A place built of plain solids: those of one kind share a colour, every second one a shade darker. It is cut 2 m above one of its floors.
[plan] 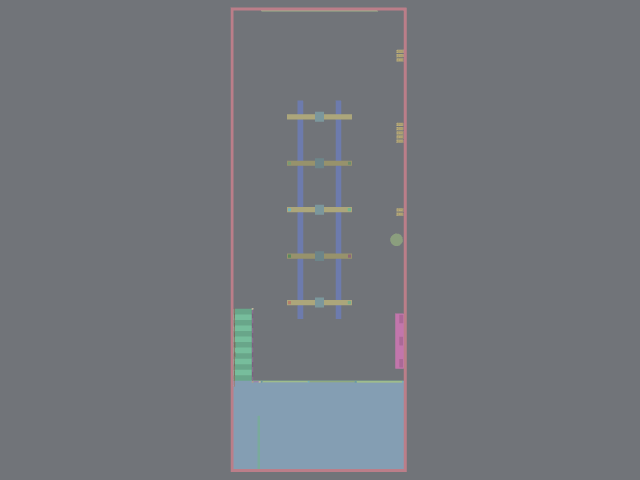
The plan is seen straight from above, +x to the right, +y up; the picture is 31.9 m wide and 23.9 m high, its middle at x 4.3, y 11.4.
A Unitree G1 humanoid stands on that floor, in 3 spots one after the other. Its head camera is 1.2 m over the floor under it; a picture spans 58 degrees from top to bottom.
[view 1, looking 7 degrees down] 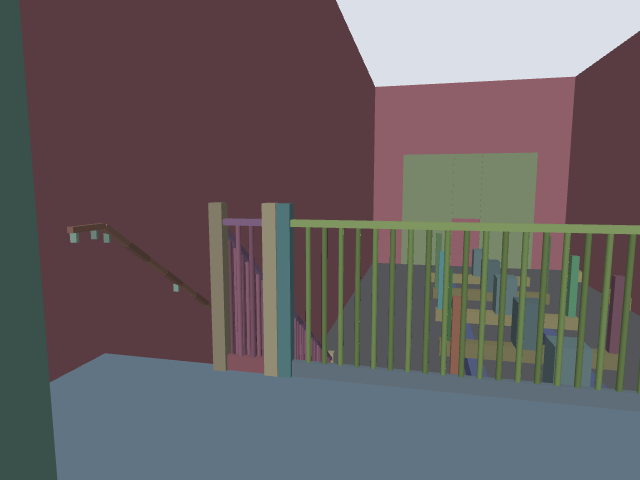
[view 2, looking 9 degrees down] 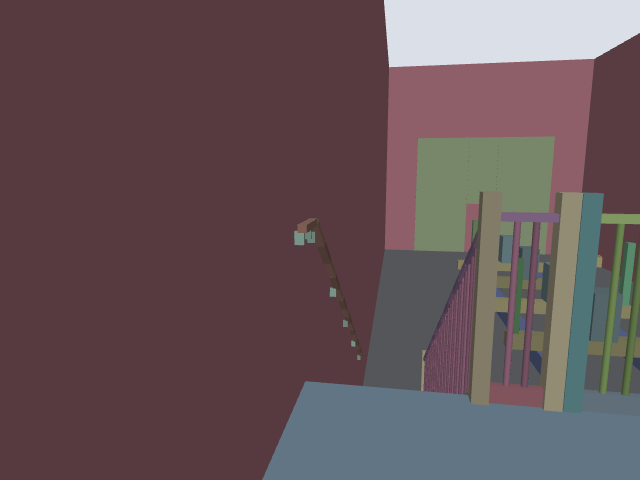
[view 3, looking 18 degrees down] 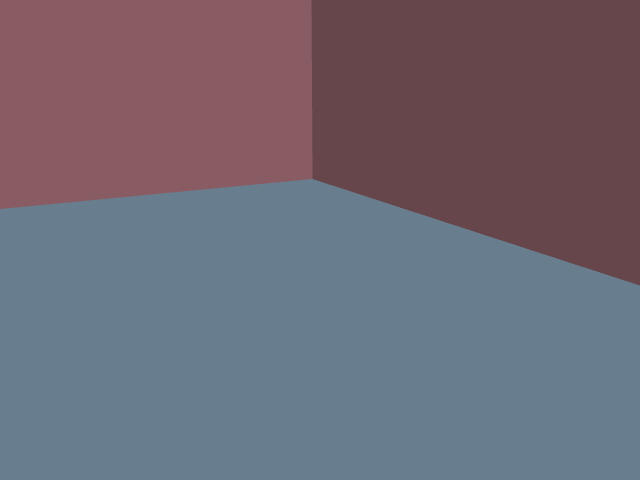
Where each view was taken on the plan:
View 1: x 2.20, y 1.79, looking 103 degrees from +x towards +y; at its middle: wall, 9.86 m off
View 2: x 0.49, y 2.09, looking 100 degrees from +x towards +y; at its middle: stair_guard_wallrail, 2.51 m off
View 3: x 2.45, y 3.20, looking -29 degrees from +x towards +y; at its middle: gal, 3.88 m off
